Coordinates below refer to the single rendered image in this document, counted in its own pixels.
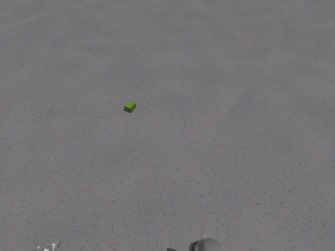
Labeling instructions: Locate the left robot hand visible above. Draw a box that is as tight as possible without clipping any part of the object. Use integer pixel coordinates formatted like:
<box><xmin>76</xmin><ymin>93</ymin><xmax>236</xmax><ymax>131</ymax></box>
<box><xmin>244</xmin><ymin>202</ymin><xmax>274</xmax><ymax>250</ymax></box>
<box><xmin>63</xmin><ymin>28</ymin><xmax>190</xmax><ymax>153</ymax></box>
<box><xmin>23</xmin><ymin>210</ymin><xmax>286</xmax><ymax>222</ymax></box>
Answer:
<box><xmin>36</xmin><ymin>239</ymin><xmax>61</xmax><ymax>251</ymax></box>

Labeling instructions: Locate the small box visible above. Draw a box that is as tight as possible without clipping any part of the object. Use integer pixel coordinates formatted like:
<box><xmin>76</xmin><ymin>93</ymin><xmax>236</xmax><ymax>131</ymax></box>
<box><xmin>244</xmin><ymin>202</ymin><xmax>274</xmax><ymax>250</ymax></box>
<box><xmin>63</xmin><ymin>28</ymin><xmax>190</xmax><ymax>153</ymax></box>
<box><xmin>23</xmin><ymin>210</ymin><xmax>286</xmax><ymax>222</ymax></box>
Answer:
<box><xmin>124</xmin><ymin>101</ymin><xmax>136</xmax><ymax>113</ymax></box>

